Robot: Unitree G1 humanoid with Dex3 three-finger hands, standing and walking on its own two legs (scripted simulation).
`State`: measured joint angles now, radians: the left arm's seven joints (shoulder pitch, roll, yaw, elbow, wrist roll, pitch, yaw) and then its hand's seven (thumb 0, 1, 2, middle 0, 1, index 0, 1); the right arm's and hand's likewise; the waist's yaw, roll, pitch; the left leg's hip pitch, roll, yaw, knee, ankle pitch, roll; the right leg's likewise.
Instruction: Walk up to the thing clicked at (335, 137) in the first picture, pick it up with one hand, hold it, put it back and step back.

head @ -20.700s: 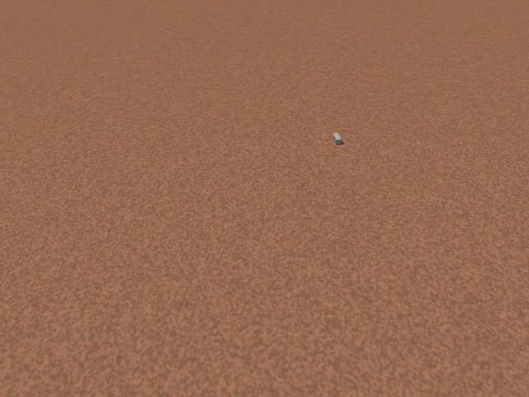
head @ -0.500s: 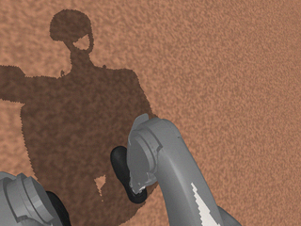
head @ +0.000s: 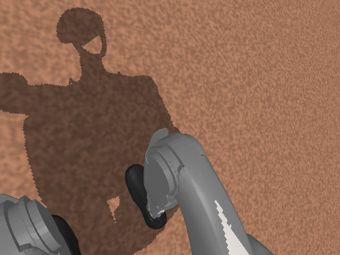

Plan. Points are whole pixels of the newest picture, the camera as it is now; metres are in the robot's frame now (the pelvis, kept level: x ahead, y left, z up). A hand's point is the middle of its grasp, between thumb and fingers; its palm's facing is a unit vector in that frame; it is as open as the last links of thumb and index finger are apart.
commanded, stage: close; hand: left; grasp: from above
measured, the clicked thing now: out of the picture +0.50 +0.33 -0.29
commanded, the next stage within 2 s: settle in 0.44 s
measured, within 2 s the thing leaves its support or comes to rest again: leaves its support in 0.74 s
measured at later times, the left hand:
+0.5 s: hand out of the picture +0.48 +0.33 -0.25, palm faces -0.44 -0.14 -0.89, open 6.3 cm
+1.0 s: hand out of the picture +0.48 +0.35 -0.21, palm faces -0.41 -0.13 -0.90, open 6.2 cm
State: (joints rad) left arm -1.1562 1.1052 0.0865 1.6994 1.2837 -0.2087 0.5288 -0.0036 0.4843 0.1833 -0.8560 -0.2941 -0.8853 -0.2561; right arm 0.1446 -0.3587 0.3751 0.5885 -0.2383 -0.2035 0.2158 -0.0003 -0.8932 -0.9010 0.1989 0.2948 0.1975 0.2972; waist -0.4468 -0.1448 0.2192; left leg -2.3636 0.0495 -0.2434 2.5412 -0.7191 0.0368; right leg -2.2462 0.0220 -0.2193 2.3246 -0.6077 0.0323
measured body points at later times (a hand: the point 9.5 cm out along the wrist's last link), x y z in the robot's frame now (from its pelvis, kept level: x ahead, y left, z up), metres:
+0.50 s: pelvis +0.00 +0.00 +0.00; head +0.29 +0.13 +0.31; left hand +0.50 +0.33 -0.20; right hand +0.03 -0.24 -0.05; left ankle +0.06 +0.12 -0.27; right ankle +0.13 -0.11 -0.27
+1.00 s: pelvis +0.00 +0.00 +0.00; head +0.27 +0.13 +0.34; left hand +0.50 +0.35 -0.16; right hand +0.03 -0.25 -0.05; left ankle +0.06 +0.12 -0.27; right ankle +0.13 -0.11 -0.27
